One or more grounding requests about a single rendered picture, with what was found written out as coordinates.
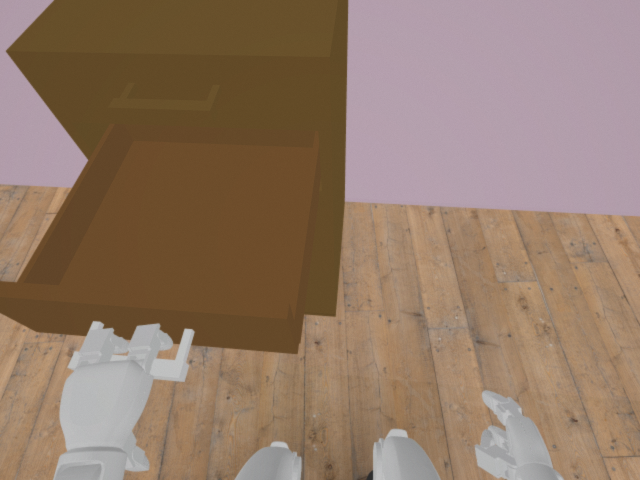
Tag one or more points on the drawer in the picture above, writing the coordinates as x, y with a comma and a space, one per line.
201, 228

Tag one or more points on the handle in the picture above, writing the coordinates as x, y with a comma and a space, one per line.
163, 110
162, 369

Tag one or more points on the left robot hand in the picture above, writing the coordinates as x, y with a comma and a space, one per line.
102, 400

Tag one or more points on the robot left forearm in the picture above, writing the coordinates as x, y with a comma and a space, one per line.
91, 463

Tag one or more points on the cabinet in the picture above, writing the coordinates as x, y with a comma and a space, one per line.
266, 64

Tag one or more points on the robot left thigh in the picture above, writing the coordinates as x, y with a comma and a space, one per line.
272, 463

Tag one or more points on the right robot hand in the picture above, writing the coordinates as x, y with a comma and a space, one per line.
520, 444

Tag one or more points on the robot right shin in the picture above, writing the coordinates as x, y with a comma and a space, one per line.
397, 432

